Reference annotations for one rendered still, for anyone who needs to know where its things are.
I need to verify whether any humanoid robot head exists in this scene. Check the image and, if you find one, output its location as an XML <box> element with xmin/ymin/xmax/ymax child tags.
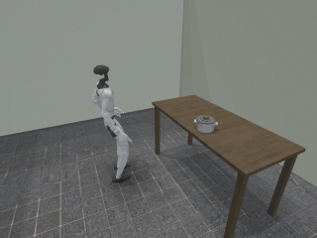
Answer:
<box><xmin>93</xmin><ymin>64</ymin><xmax>109</xmax><ymax>89</ymax></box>

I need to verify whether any lid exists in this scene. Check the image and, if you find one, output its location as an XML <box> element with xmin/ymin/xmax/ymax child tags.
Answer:
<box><xmin>196</xmin><ymin>115</ymin><xmax>216</xmax><ymax>125</ymax></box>

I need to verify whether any left robot hand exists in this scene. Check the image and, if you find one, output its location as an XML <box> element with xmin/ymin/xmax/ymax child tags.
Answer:
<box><xmin>114</xmin><ymin>107</ymin><xmax>124</xmax><ymax>117</ymax></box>

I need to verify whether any pot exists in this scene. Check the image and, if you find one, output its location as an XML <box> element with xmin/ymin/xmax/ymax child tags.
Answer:
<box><xmin>194</xmin><ymin>119</ymin><xmax>218</xmax><ymax>133</ymax></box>

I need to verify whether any robot right upper arm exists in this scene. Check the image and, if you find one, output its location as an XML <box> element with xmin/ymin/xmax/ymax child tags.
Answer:
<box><xmin>101</xmin><ymin>88</ymin><xmax>112</xmax><ymax>118</ymax></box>

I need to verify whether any robot left upper arm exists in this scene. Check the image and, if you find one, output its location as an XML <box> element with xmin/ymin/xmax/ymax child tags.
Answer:
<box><xmin>91</xmin><ymin>81</ymin><xmax>99</xmax><ymax>105</ymax></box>

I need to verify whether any robot right forearm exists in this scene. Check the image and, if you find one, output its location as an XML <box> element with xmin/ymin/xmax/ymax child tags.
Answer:
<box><xmin>103</xmin><ymin>112</ymin><xmax>122</xmax><ymax>136</ymax></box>

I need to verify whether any table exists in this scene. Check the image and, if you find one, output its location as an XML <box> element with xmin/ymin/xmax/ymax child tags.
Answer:
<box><xmin>152</xmin><ymin>94</ymin><xmax>306</xmax><ymax>238</ymax></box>

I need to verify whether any left robot foot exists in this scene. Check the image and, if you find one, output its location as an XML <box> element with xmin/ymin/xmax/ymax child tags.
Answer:
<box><xmin>114</xmin><ymin>163</ymin><xmax>131</xmax><ymax>170</ymax></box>

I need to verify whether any right robot hand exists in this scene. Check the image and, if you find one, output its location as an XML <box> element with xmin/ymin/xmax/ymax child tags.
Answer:
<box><xmin>118</xmin><ymin>132</ymin><xmax>133</xmax><ymax>147</ymax></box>

